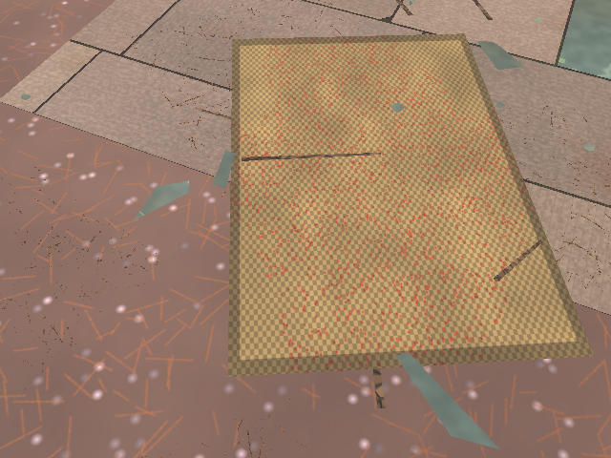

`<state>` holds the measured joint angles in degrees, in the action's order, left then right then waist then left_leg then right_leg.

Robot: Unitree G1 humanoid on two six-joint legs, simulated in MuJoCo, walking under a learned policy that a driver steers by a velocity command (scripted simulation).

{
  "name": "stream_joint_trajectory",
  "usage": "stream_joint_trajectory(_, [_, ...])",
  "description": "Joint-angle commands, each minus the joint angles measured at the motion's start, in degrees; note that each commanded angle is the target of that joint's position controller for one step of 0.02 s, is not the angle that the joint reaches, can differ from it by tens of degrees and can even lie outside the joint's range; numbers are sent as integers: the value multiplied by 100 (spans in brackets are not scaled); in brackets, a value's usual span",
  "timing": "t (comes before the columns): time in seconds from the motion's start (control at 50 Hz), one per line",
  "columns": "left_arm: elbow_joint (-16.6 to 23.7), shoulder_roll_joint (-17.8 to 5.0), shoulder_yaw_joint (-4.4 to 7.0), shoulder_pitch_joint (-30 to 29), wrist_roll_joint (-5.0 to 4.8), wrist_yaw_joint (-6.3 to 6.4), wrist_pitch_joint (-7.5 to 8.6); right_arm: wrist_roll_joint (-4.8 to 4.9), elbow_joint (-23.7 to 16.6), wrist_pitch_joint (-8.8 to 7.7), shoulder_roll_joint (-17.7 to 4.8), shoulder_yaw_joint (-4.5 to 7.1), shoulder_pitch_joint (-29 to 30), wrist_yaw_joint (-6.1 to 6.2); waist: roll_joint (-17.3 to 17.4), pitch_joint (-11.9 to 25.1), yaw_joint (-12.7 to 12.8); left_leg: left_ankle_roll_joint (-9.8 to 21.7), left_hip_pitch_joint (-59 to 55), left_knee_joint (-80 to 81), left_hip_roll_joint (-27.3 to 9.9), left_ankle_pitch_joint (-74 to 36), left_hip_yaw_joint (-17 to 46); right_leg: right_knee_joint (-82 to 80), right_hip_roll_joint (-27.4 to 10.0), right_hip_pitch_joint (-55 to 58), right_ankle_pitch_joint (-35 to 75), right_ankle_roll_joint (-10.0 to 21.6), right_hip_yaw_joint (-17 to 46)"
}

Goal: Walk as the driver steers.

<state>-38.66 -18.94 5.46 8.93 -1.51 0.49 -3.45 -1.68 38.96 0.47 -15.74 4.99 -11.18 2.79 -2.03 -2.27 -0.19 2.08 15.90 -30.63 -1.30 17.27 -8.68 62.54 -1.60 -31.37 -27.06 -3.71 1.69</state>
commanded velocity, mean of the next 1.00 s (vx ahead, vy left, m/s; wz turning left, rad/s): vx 0.47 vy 0.00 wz -0.46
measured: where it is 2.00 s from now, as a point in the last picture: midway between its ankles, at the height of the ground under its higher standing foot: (444, 405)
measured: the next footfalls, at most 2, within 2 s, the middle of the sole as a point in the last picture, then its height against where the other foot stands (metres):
right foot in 0.24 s outside the picture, level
left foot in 0.66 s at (377, 449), level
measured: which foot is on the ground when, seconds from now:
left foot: down 0.00-0.24, up 0.26-0.64, down 0.66-1.00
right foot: up 0.00-0.22, down 0.24-0.68, up 0.70-1.00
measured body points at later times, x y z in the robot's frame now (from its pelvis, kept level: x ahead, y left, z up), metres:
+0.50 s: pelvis +0.11 -0.10 +0.01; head +0.13 -0.15 +0.46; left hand +0.22 +0.15 -0.09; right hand +0.22 -0.43 -0.06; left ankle +0.33 +0.00 -0.67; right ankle -0.04 -0.13 -0.73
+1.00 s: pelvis +0.41 -0.25 +0.01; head +0.45 -0.27 +0.45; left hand +0.76 -0.18 -0.03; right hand +0.28 -0.51 -0.11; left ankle +0.43 -0.11 -0.73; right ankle +0.50 -0.42 -0.71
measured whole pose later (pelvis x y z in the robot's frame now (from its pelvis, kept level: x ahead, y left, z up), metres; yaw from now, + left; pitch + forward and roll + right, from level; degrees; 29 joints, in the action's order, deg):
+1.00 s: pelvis +0.41 -0.25 +0.01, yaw -24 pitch +2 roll +2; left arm -31.3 -15.7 0.2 -3.7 0.4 -0.5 5.3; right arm 2.0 44.9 -1.1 -17.7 4.7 -22.8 1.6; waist -1.4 -4.7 -6.6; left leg 0.6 9.5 -23.5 5.9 15.0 11.4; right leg 32.5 2.0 -31.5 -3.9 -3.1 9.2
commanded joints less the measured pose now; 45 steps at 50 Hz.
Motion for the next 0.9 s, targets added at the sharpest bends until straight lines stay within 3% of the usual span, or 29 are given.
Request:
stream_joint_trajectory(0.02, [528, -289, 79, -187, -23, -45, -57, 11, -538, -130, -820, 187, 515, 74, 800, 370, 34, 1016, -768, 1307, -1650, -2181, 1001, 315, -470, -665, 463, -180, -98])
stream_joint_trajectory(0.08, [783, -63, -18, -511, -11, -196, -70, 33, -471, -59, -952, 254, 289, 69, 854, 528, -181, 934, -939, 1110, -1618, -2198, 345, -877, -451, -108, 551, -101, -421])
stream_joint_trajectory(0.12, [844, -159, 21, -498, -11, -249, -97, 112, -407, -46, -1142, 333, 200, -29, 949, 672, -194, 890, -1018, 959, -1794, -2489, 182, -1452, -313, 354, 479, 11, -704])
stream_joint_trajectory(0.16, [847, -289, 73, -428, -85, -273, -141, 253, -314, -115, -1249, 393, -6, -166, 1043, 860, -218, 765, -1000, 1247, -2025, -335, 267, -1803, -270, 790, 369, 224, -863])
stream_joint_trajectory(0.2, [619, -388, 146, 106, -117, -298, -109, 366, -275, -167, -1205, 377, 296, -222, 1055, 694, 173, 487, -387, 1258, -1989, 1688, 152, -2445, -111, 1642, 454, 555, -1173])
stream_joint_trajectory(0.22, [303, -465, 211, 680, -125, -260, -68, 334, -236, -174, -1018, 326, 380, -232, 799, 625, 410, 305, 118, 802, -1768, 2117, -137, -2670, 117, 2383, 335, 753, -1349])
stream_joint_trajectory(0.24, [-130, -723, 362, 1701, -159, -198, -3, 228, -268, -184, -675, 221, 554, -253, 1, 604, 840, 47, 977, -857, -1286, 1938, -630, -3112, 163, 3491, -69, 1137, -925])
stream_joint_trajectory(0.26, [-248, -1347, 478, 2369, -95, -174, 138, 111, -593, -256, -133, 59, 1061, -275, -1640, 71, 978, -311, 3328, -4009, -646, 2316, -632, -3596, -1049, 4213, -223, 1830, 1722])
stream_joint_trajectory(0.28, [209, -1514, 406, 1860, 15, -295, 503, 260, -1119, -494, -274, 42, 1533, -280, -1494, 216, 876, -352, 4864, -4719, 187, 1928, 952, -5205, -1903, 4183, -2080, 2826, 4861])
stream_joint_trajectory(0.3, [219, -1071, 262, 1556, 13, -319, 684, 462, -1194, -700, -700, 106, 1907, -355, -718, -139, 833, -192, 5164, -4735, -168, 1321, 1341, -5583, -2135, 4068, -2200, 2721, 4580])
stream_joint_trajectory(0.32, [228, -814, 152, 1399, -21, -284, 759, 428, -1122, -831, -808, 127, 1666, -403, -599, -194, 552, -93, 4998, -4429, -258, 765, 1426, -5476, -1977, 3931, -1792, 2537, 4120])
stream_joint_trajectory(0.34, [294, -620, 67, 1197, -42, -242, 748, 280, -884, -886, -849, 148, 1273, -402, -247, -209, 296, -116, 4547, -4060, -377, 282, 1440, -5299, -1693, 3629, -1253, 2321, 3489])
stream_joint_trajectory(0.36, [354, -536, 10, 970, -6, -171, 723, 159, -785, -909, -915, 186, 1103, -403, -220, -288, 116, -190, 4087, -3491, -419, -180, 1421, -5294, -1399, 3211, -765, 2152, 2902])
stream_joint_trajectory(0.38, [410, -504, -15, 962, 48, -89, 720, 151, -734, -895, -939, 206, 1121, -419, -277, -277, 83, -289, 3691, -3104, -353, -548, 1362, -5343, -1179, 2975, -408, 2054, 2567])
stream_joint_trajectory(0.42, [354, -594, 4, 1157, 69, 46, 723, 140, -744, -859, -713, 122, 1417, -439, -90, -306, 164, -497, 3280, -2275, -107, -1217, 1179, -5381, -892, 2681, 430, 1932, 2095])
stream_joint_trajectory(0.5, [135, -674, 42, 1624, -37, 173, 689, 251, -892, -871, -318, -58, 2151, -570, -397, -400, 437, -611, 2133, -662, 343, -1971, 910, -5340, -544, 1953, 1126, 1683, 1616])
stream_joint_trajectory(0.56, [36, -647, 45, 1740, -153, 179, 688, 356, -983, -917, -485, -6, 2303, -633, -678, -386, 439, -536, 1494, 8, 317, -1912, 1141, -5155, -673, 2042, 1256, 1535, 1883])
stream_joint_trajectory(0.6, [-77, -600, 33, 1776, -92, 204, 678, 350, -846, -943, -612, 17, 2042, -654, -860, -252, 393, -424, 1346, 128, 183, -1955, 1034, -5017, -942, 2692, 2153, 1469, 1761])
stream_joint_trajectory(0.64, [-136, -680, 37, 1804, 96, 151, 620, 377, -663, -896, -925, 154, 1251, -573, -1115, 348, 6, -69, 555, 82, 425, -1353, 575, -3916, -902, 3309, 5136, 1308, 1397])
stream_joint_trajectory(0.66, [-116, -668, 13, 1700, 169, 131, 575, 334, -451, -837, -1110, 232, 303, -509, -1167, 927, -518, 200, -679, -38, 496, -1227, 393, -2568, -620, 3047, 6389, 1102, 1040])
stream_joint_trajectory(0.68, [22, -364, -99, 1593, 263, 135, 576, 180, -259, -789, -1233, 211, -968, -488, -870, 1831, -1027, 623, -2726, -584, -256, -1023, 1345, -731, -377, 1724, 5444, 918, 1122])
stream_joint_trajectory(0.7, [96, 442, -282, 2603, 12, 84, 691, 6, 146, -775, -1834, 330, -1575, -582, 2329, 2844, -323, 1824, -4360, 550, -1755, 304, 5122, 1740, 847, -253, 899, 396, 992])
stream_joint_trajectory(0.72, [5, -20, -286, 2326, -68, 62, 793, 165, 151, -824, -1176, 183, -1455, -645, 2378, 2529, -494, 1812, -4360, 1315, -1765, -36, 6099, 2278, 782, -880, -331, 415, 1190])
stream_joint_trajectory(0.74, [234, -365, -214, 1375, -117, 16, 867, 248, 60, -780, -881, 101, -815, -582, 1664, 1471, -494, 1658, -3598, 1118, -1615, -1144, 4970, 2370, 377, -1274, -155, 445, 964])
stream_joint_trajectory(0.76, [405, -462, -258, 658, 48, 1, 960, 249, -29, -723, -823, 74, -559, -539, 617, 1085, -464, 1491, -2649, 1014, -1317, -2423, 4174, 1993, 185, -997, 60, 467, 772])
stream_joint_trajectory(0.78, [557, -444, -227, 219, 210, -10, 1040, 244, -18, -685, -826, 67, -378, -521, 165, 647, -299, 1435, -1879, 1042, -1088, -3555, 3660, 1474, 79, -885, 135, 425, 609])
stream_joint_trajectory(0.8, [640, -395, -229, 158, 268, -37, 1070, 191, 13, -692, -802, 29, -376, -455, 284, 622, -122, 1442, -1509, 1149, -1019, -4166, 3416, 1071, -47, -634, 271, 376, 617])
stream_joint_trajectory(0.84, [724, -191, -309, 183, 279, -60, 1046, 224, 66, -649, -840, 20, -318, -339, 459, 500, 113, 1513, -1045, 1304, -900, -4725, 3196, 99, -59, -426, 259, 206, 559])
stream_joint_trajectory(0.9, [811, -11, -418, -141, 241, -66, 986, 301, -22, -478, -1312, 173, -34, -177, 576, 540, 243, 1225, 198, 1425, -511, -4560, 2715, -1908, 387, 874, 1081, 63, 157])
Velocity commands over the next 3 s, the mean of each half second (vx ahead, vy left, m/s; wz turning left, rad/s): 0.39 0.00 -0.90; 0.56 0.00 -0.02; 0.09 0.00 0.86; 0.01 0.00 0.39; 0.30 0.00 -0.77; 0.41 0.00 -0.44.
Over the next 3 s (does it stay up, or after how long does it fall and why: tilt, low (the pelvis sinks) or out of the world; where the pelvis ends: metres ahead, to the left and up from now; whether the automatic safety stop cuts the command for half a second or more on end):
stays up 0.83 -0.33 0.01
